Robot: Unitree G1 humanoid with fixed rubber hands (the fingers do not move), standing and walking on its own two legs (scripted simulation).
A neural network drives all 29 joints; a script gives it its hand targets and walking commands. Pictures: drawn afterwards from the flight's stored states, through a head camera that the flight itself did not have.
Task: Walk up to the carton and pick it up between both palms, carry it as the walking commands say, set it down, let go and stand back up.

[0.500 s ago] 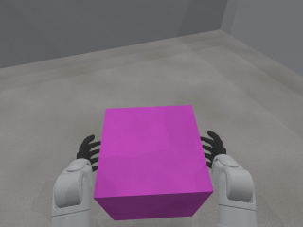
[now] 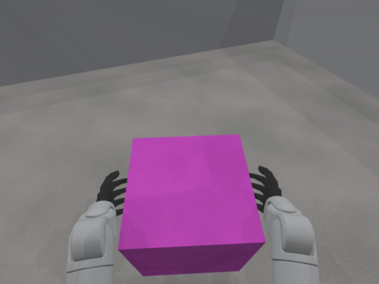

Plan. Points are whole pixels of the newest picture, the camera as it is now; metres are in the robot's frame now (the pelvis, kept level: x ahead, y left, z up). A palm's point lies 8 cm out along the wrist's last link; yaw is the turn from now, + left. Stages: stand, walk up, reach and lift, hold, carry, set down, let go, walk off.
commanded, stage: carry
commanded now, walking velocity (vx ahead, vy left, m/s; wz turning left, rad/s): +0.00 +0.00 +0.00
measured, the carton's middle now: (189, 208) +0.31 +0.00 -0.03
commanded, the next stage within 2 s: none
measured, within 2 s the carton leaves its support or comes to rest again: neither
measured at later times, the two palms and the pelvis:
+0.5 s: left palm (101, 204) +0.25 +0.17 +0.08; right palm (275, 203) +0.25 -0.16 +0.09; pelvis +0.00 +0.01 -0.01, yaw -2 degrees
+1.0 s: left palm (118, 195) +0.28 +0.15 +0.07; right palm (286, 243) +0.19 -0.17 +0.06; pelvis -0.01 +0.07 +0.00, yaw -17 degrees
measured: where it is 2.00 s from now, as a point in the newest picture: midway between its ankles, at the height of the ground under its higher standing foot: outside the picture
